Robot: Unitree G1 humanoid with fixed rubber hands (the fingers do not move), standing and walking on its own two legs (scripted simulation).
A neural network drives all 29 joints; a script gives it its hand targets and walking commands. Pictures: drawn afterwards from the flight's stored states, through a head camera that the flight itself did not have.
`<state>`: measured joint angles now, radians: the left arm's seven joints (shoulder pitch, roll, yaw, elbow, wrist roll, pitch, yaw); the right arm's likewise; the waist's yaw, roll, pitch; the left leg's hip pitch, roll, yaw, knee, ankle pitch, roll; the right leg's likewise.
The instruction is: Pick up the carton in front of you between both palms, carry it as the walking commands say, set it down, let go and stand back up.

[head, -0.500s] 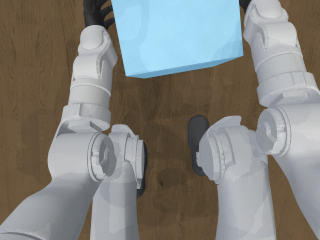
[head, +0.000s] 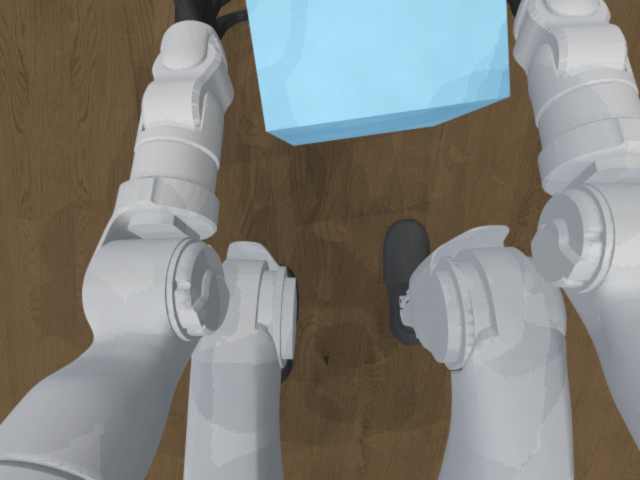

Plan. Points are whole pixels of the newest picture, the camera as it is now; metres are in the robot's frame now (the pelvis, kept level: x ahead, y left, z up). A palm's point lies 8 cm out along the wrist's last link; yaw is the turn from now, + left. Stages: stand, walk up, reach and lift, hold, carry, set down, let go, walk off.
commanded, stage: set down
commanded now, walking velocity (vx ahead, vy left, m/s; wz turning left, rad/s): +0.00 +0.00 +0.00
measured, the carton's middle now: (361, 37) +0.52 -0.07 -0.23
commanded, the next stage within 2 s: let go in 1.72 s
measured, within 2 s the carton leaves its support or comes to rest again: neither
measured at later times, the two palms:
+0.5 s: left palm (191, 36) +0.53 +0.10 -0.17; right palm (537, 7) +0.51 -0.24 -0.18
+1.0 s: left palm out of the picture +0.54 +0.11 -0.06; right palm out of the picture +0.52 -0.26 -0.06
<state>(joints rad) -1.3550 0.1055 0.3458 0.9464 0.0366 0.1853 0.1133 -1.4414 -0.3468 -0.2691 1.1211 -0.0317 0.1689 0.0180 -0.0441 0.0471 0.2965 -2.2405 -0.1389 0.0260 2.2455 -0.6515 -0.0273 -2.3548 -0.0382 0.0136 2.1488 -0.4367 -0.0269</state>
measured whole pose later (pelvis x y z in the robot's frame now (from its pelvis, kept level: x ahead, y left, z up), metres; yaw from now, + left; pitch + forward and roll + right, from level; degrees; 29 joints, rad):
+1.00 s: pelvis +0.01 +0.00 +0.06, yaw -1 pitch +40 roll +3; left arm -1.21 0.20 0.19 0.86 -0.12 0.15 0.17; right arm -1.26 -0.41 -0.19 1.00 0.13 0.11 -0.02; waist -0.02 0.03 0.14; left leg -2.10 -0.11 0.03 2.06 -0.66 -0.02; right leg -2.22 0.00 0.03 1.97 -0.45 -0.01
